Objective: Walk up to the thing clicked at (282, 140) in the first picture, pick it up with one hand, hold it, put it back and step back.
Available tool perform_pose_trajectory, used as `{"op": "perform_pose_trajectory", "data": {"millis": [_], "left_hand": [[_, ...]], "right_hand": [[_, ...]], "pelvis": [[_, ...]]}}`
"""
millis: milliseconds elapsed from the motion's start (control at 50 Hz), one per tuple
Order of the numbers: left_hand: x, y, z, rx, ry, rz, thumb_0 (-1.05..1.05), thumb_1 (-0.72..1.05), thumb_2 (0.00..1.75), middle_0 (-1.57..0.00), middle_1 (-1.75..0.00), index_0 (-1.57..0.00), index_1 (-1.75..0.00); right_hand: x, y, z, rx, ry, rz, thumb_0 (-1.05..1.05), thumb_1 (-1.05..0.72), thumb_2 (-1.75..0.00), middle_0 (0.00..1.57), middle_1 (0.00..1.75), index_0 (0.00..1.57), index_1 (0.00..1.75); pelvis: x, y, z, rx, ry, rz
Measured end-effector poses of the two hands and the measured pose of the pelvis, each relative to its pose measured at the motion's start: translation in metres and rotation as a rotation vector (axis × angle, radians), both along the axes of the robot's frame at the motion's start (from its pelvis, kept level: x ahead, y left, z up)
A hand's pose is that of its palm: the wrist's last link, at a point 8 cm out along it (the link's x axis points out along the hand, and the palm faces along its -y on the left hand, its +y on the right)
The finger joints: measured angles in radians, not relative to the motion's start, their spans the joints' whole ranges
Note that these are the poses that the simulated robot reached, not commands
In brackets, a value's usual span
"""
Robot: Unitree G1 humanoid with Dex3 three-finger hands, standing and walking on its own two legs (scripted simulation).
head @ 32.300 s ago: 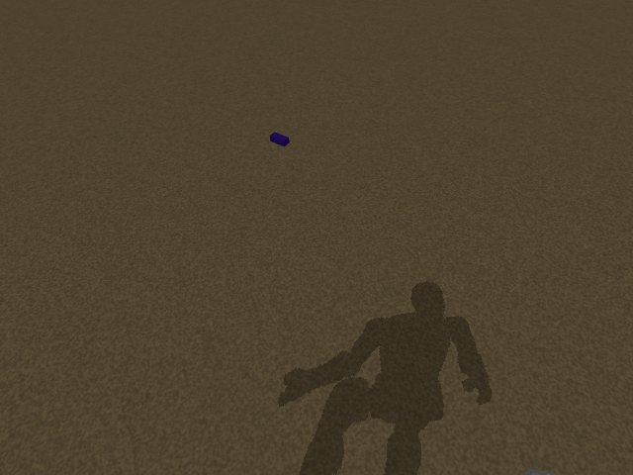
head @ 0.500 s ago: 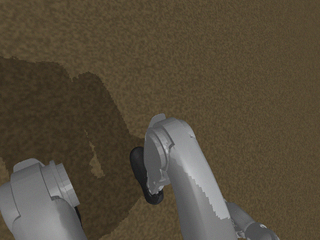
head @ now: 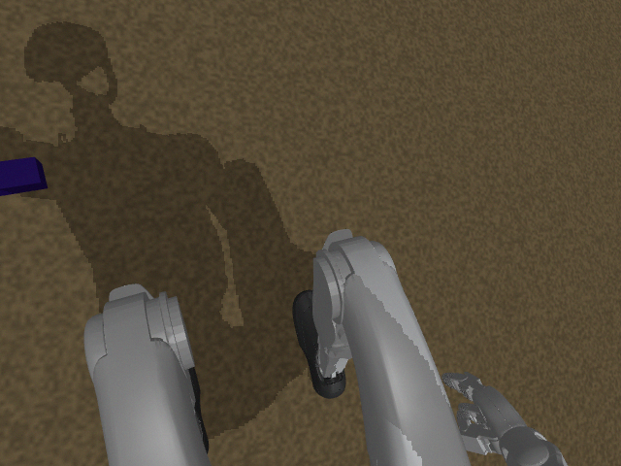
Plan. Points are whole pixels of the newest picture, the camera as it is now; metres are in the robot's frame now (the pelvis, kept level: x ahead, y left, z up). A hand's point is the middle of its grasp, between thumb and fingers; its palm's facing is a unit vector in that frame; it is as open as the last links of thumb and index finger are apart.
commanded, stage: withdraw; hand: left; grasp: from above
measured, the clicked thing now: (6, 178) +0.51 +0.34 -0.34
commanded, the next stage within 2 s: home in 0.14 s
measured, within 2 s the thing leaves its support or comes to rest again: rests again in 1.20 s
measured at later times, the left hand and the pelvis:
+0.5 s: hand out of the picture +0.49 +0.35 -0.13, palm faces -0.37 -0.18 -0.91, open 11.0 cm; pelvis +0.01 +0.00 +0.01, yaw +1 degrees
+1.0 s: hand out of the picture +0.32 +0.27 +0.08, palm faces -0.08 -0.82 -0.56, open 7.4 cm; pelvis +0.03 -0.01 +0.18, yaw +7 degrees
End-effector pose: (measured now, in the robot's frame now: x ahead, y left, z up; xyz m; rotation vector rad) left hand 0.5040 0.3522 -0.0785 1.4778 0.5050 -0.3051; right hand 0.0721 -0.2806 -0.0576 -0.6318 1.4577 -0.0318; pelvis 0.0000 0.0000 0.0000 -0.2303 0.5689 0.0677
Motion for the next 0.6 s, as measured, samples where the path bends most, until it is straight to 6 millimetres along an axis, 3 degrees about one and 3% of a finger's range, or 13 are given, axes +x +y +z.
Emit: {"op": "perform_pose_trajectory", "data": {"millis": [160, 300, 460, 600], "left_hand": [[0.001, -0.009, -0.032, 0.007, -0.066, -0.028, 0.00, -0.27, 0.82, -0.32, -0.80, -0.31, -0.81], [0.009, 0.002, -0.030, 0.057, -0.127, 0.051, 0.00, -0.21, 0.78, -0.36, -0.74, -0.36, -0.75], [0.000, 0.007, -0.004, 0.016, -0.107, 0.141, 0.00, 0.01, 0.86, -0.28, -0.63, -0.27, -0.64], [-0.046, 0.006, 0.050, -0.161, -0.116, 0.249, 0.00, 0.36, 0.88, -0.23, -0.48, -0.23, -0.49]], "right_hand": [[-0.024, 0.006, -0.017, 0.003, 0.048, -0.020, 0.00, -0.91, -0.90, 0.20, 0.30, 0.20, 0.30], [-0.036, 0.016, -0.029, 0.050, 0.062, -0.070, 0.00, -0.91, -0.90, 0.20, 0.30, 0.20, 0.30], [-0.028, 0.022, -0.020, 0.101, 0.054, -0.125, 0.00, -0.90, -0.90, 0.20, 0.30, 0.20, 0.30], [0.010, 0.015, 0.009, 0.119, -0.013, -0.130, 0.00, -0.90, -0.90, 0.20, 0.30, 0.20, 0.30]], "pelvis": [[-0.001, -0.001, -0.020, -0.003, -0.014, -0.006], [0.003, -0.001, -0.026, 0.002, 0.009, -0.009], [0.009, 0.000, -0.004, 0.007, 0.055, -0.001], [0.014, 0.002, 0.040, 0.030, 0.081, 0.013]]}}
